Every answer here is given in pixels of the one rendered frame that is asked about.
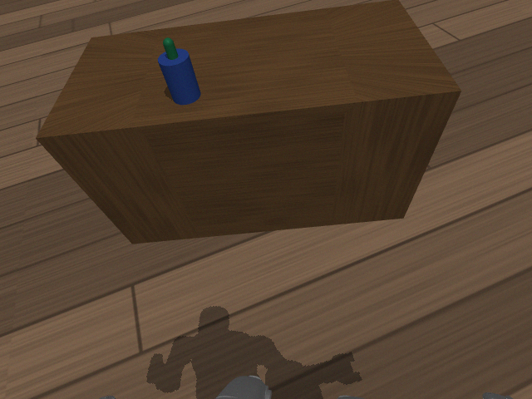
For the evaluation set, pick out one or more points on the bottle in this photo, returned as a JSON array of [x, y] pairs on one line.
[[179, 74]]

